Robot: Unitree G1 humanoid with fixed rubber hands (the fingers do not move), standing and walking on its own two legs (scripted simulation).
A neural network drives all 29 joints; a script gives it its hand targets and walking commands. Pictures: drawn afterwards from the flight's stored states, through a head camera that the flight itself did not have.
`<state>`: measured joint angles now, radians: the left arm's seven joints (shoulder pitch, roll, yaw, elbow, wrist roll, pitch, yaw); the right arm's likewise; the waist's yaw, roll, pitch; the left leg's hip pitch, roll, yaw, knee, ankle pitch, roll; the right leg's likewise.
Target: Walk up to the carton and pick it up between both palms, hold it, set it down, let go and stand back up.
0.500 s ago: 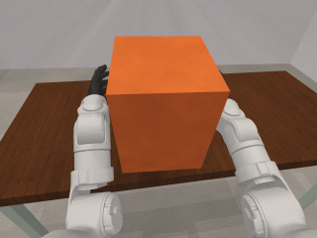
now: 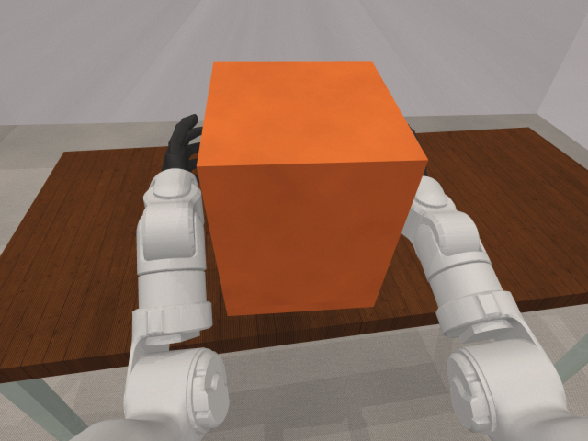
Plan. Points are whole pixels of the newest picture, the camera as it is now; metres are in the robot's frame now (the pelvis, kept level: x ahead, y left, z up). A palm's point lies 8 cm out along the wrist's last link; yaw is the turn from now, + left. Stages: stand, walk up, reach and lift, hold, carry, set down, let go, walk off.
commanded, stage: hold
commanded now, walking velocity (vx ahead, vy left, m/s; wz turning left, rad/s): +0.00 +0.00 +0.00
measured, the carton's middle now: (298, 191) +0.36 +0.01 +0.20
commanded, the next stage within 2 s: none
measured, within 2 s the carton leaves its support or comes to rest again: neither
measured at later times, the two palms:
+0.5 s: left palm (179, 174) +0.36 +0.15 +0.22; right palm (410, 178) +0.36 -0.14 +0.21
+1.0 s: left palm (176, 177) +0.36 +0.16 +0.22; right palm (407, 179) +0.36 -0.13 +0.21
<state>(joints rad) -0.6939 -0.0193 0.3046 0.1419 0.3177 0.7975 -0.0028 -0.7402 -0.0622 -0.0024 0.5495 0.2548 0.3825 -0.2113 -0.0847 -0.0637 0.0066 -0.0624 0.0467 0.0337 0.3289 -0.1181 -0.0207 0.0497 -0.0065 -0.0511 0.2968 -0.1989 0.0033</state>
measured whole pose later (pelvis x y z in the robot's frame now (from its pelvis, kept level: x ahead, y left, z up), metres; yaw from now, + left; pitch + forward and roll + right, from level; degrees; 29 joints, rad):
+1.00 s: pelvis +0.00 +0.00 +0.00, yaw +0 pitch -8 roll -1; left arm -0.67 -0.01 0.28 0.10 0.30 0.81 -0.01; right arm -0.72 -0.05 -0.02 0.48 0.25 0.41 -0.22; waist -0.09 -0.06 0.01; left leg -0.07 0.04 0.01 0.34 -0.12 -0.02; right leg 0.04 0.00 -0.05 0.30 -0.20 0.00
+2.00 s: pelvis +0.00 +0.00 +0.00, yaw +0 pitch -8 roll -1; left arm -0.69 -0.01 0.29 0.12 0.30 0.80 0.00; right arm -0.73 -0.06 -0.01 0.49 0.26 0.41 -0.23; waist -0.08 -0.05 0.00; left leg -0.08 0.04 0.01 0.34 -0.13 -0.02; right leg 0.04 0.00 -0.04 0.30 -0.20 0.00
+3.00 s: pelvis +0.01 +0.00 +0.00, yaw +0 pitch -8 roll -1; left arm -0.65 -0.01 0.27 0.05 0.29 0.82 0.00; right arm -0.70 -0.08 0.02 0.44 0.29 0.43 -0.24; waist -0.09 -0.05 0.00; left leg -0.08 0.04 0.00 0.36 -0.14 -0.02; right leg 0.05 0.00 -0.04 0.30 -0.21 0.00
